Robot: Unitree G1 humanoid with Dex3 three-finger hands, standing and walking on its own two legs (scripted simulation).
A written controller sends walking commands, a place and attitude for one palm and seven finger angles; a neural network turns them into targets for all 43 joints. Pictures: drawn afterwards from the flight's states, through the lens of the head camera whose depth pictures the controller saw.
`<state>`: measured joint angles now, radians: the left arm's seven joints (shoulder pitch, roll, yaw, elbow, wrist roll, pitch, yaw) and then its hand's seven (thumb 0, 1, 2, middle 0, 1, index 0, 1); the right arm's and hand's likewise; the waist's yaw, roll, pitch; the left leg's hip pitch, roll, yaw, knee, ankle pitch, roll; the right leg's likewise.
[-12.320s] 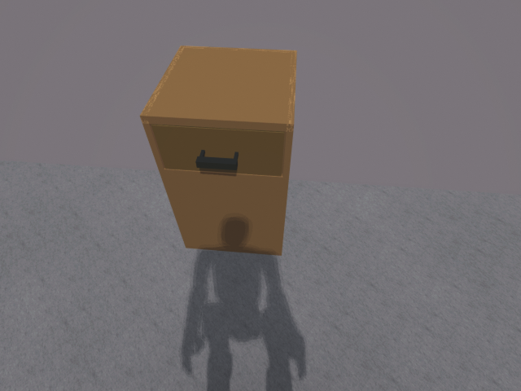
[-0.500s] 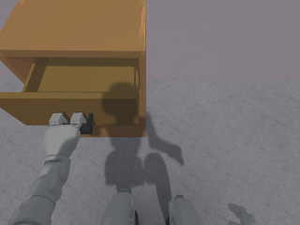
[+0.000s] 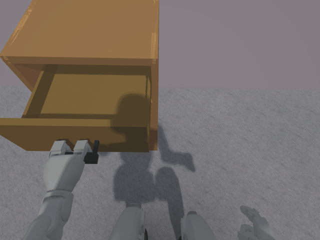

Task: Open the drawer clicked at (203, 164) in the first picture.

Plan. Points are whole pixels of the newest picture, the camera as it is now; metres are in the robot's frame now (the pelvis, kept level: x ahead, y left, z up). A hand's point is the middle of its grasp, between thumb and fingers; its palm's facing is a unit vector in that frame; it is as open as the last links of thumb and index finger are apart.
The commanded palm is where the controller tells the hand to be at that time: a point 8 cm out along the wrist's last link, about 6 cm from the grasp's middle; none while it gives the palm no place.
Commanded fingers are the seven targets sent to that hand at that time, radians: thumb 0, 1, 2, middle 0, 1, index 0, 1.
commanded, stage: pull the drawer open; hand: left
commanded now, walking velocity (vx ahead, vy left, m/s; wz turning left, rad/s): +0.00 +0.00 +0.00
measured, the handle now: (75, 150) +0.34 +0.25 -0.05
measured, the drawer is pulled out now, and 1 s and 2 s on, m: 0.20 0.30 0.30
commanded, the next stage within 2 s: open the thumb to release the handle in 1.12 s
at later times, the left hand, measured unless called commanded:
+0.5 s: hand (69, 198) +0.22 +0.25 -0.07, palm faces -0.08 -0.06 -0.99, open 6.0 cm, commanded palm +0.20 +0.24 -0.02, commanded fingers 0.00 0.90 0.90 -0.40 -1.35 -0.40 -1.35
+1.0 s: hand (64, 216) +0.18 +0.24 -0.07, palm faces -0.12 -0.07 -0.99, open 6.0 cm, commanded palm +0.15 +0.24 -0.02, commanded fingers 0.00 0.90 0.90 -0.40 -1.35 -0.40 -1.35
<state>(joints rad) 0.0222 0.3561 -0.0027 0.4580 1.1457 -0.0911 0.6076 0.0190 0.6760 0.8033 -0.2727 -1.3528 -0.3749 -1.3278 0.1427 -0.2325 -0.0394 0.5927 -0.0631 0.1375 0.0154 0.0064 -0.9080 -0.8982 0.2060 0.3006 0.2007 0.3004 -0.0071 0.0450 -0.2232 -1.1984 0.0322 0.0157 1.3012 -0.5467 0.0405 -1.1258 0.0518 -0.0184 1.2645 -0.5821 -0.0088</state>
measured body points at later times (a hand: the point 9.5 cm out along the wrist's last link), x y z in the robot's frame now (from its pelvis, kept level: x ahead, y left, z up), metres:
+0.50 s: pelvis +0.00 -0.01 +0.00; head +0.11 -0.01 +0.43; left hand +0.22 +0.25 -0.01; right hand +0.19 -0.24 -0.12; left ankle +0.03 +0.10 -0.62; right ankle +0.01 -0.12 -0.62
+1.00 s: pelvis +0.00 -0.02 -0.01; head +0.11 -0.02 +0.42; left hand +0.18 +0.24 -0.01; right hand +0.21 -0.23 -0.13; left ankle +0.03 +0.10 -0.62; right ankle +0.01 -0.12 -0.62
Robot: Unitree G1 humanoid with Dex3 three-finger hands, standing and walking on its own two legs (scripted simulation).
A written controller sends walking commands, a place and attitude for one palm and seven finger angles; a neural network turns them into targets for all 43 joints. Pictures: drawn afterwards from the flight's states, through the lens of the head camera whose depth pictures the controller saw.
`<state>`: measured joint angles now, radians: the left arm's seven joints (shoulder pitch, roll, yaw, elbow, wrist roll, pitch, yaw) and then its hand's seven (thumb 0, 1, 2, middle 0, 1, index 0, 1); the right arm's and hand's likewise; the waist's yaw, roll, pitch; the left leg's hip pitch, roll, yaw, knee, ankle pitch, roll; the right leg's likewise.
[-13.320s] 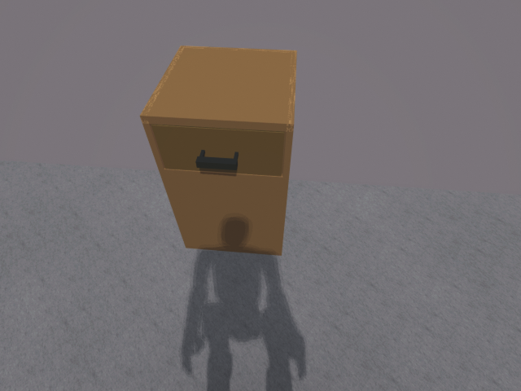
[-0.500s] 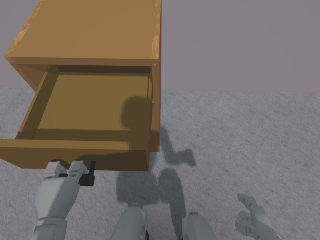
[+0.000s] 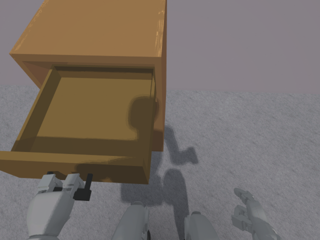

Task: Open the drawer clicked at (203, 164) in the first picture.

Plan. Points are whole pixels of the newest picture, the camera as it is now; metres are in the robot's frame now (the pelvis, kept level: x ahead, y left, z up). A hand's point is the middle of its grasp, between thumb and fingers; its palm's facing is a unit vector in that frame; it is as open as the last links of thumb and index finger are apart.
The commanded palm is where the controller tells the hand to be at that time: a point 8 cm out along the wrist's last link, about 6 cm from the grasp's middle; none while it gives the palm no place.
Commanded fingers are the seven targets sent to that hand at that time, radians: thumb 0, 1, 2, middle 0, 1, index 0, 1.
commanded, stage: pull the drawer open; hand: left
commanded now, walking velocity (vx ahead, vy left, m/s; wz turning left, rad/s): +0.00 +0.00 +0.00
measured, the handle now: (67, 184) +0.24 +0.26 -0.04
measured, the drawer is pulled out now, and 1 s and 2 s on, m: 0.30 0.30 0.30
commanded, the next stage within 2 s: open the thumb to release the handle in 0.12 s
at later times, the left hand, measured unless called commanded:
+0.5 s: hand (64, 208) +0.19 +0.26 -0.05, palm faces -0.07 -0.06 -1.00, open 7.6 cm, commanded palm +0.18 +0.26 -0.01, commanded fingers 0.00 -0.15 0.45 -0.32 -1.24 -0.32 -1.24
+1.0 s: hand (64, 208) +0.19 +0.26 -0.06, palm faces -0.07 -0.06 -1.00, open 13.8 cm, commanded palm +0.19 +0.26 -0.01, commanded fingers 0.00 -0.50 0.30 -0.30 -1.20 -0.30 -1.20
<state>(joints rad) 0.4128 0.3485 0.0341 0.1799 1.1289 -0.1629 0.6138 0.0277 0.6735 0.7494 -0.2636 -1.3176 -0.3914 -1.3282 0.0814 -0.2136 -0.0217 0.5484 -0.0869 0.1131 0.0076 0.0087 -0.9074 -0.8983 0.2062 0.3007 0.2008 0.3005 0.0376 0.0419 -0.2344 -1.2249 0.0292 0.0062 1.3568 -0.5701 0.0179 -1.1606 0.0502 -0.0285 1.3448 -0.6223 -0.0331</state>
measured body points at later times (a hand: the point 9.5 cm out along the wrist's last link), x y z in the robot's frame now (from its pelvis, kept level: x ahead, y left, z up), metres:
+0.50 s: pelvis +0.00 +0.00 -0.01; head +0.11 -0.01 +0.43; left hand +0.19 +0.26 +0.00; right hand +0.21 -0.22 -0.13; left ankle +0.03 +0.11 -0.60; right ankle +0.00 -0.11 -0.60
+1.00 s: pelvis -0.01 +0.00 +0.00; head +0.09 -0.01 +0.43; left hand +0.19 +0.26 +0.00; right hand +0.19 -0.23 -0.12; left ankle +0.03 +0.11 -0.60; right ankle +0.00 -0.11 -0.60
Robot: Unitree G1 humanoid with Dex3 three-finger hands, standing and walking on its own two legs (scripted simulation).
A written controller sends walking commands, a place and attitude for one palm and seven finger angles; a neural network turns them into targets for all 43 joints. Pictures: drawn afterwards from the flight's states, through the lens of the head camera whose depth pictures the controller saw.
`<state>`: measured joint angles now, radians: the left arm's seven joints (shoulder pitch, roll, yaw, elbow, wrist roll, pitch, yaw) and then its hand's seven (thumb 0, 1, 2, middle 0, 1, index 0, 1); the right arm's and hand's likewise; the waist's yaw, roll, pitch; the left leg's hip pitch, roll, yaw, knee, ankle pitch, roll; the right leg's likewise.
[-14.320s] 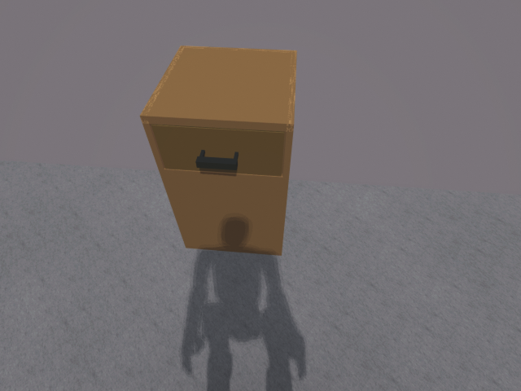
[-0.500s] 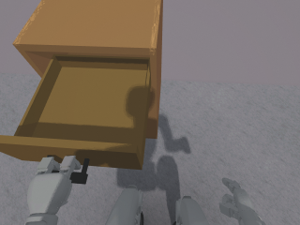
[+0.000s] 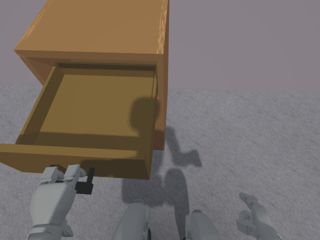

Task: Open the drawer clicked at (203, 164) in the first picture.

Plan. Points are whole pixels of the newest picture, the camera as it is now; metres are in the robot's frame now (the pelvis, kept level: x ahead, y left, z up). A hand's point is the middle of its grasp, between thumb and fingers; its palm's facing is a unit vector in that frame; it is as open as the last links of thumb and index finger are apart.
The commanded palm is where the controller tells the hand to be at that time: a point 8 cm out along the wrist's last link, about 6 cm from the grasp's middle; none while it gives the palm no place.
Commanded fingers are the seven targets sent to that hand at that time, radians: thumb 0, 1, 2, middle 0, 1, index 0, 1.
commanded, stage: lift the hand off the handle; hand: left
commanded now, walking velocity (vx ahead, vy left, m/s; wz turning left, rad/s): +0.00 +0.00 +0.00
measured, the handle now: (69, 178) +0.26 +0.26 -0.04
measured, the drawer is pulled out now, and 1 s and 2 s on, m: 0.30 0.30 0.30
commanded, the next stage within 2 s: none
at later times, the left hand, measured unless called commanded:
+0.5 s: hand (61, 198) +0.21 +0.26 -0.03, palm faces -0.06 -0.07 -1.00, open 13.8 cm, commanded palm +0.20 +0.26 +0.03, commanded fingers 0.00 -0.50 0.30 -0.30 -1.20 -0.30 -1.20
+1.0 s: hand (49, 196) +0.21 +0.27 +0.01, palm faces -0.02 -0.08 -1.00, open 13.8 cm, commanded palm +0.20 +0.26 +0.07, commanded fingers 0.00 -0.50 0.30 -0.30 -1.20 -0.30 -1.20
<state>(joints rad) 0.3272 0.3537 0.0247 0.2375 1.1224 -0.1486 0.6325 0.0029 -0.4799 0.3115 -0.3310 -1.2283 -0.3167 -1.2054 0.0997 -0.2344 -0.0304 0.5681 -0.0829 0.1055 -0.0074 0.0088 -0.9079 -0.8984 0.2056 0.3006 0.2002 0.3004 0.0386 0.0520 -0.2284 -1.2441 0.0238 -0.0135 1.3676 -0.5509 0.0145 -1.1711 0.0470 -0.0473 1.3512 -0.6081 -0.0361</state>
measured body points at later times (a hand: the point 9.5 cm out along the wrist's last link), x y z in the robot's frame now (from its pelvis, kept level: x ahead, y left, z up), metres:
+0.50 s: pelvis +0.00 +0.00 +0.02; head +0.09 +0.00 +0.46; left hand +0.21 +0.26 +0.03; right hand +0.19 -0.23 -0.09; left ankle +0.04 +0.11 -0.60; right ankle +0.02 -0.10 -0.60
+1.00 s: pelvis +0.01 +0.02 +0.04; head +0.08 +0.01 +0.49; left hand +0.20 +0.27 +0.07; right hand +0.21 -0.21 -0.06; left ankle +0.04 +0.11 -0.60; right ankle +0.02 -0.10 -0.60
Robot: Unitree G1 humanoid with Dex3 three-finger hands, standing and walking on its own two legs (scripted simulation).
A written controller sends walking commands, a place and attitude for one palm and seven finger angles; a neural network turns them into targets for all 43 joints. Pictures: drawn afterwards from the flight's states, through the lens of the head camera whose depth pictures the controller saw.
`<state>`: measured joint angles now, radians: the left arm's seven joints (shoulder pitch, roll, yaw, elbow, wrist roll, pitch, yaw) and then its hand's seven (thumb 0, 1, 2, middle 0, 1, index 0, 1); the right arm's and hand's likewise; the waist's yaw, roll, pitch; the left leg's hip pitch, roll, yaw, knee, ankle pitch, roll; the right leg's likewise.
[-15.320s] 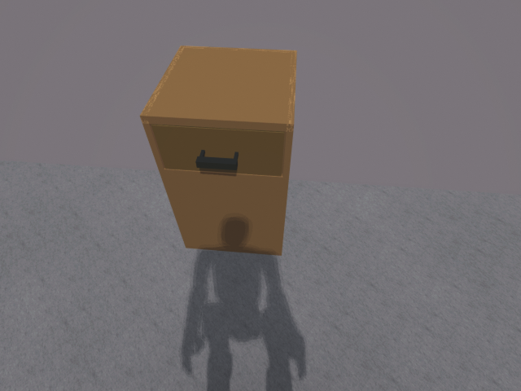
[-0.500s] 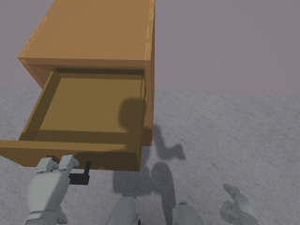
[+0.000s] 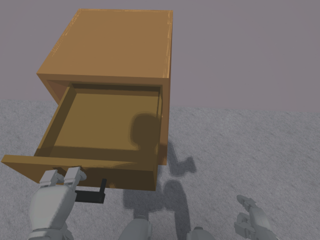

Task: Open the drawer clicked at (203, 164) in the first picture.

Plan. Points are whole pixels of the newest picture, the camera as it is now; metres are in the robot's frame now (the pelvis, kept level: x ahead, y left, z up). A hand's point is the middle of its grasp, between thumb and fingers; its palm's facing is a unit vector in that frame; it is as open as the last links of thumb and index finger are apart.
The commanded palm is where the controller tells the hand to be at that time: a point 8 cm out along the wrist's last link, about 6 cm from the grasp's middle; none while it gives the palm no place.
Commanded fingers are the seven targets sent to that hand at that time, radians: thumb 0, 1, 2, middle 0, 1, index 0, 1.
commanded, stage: lift the hand off the handle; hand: left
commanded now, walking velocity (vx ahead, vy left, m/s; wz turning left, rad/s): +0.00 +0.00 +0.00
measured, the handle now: (83, 188) +0.25 +0.24 -0.08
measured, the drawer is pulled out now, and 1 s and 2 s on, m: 0.30 0.30 0.30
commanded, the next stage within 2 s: draw the hand back to the body in 1.42 s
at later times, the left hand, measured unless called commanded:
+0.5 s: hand (60, 201) +0.20 +0.25 +0.01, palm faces -0.04 -0.11 -0.99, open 13.8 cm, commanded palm +0.19 +0.24 +0.06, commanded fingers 0.00 -0.50 0.30 -0.30 -1.20 -0.30 -1.20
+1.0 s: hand (56, 196) +0.20 +0.24 +0.05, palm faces -0.02 -0.10 -0.99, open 13.8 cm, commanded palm +0.19 +0.24 +0.10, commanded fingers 0.00 -0.50 0.30 -0.30 -1.20 -0.30 -1.20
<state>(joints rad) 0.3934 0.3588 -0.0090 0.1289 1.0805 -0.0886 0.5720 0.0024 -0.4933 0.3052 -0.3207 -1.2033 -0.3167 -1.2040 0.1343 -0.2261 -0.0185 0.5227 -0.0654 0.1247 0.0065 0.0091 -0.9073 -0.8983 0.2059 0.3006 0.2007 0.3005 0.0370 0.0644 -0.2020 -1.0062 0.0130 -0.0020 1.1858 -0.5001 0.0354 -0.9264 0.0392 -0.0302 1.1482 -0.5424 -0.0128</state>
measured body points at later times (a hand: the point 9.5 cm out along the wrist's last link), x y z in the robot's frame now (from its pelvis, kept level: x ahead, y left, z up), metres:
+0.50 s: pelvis +0.02 +0.00 +0.03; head +0.06 -0.01 +0.47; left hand +0.20 +0.25 +0.06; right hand +0.20 -0.23 -0.07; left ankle +0.04 +0.10 -0.64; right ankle +0.01 -0.12 -0.64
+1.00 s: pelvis +0.02 +0.00 +0.04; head +0.05 -0.02 +0.49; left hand +0.20 +0.25 +0.10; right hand +0.21 -0.23 -0.05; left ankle +0.04 +0.10 -0.64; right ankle +0.01 -0.12 -0.64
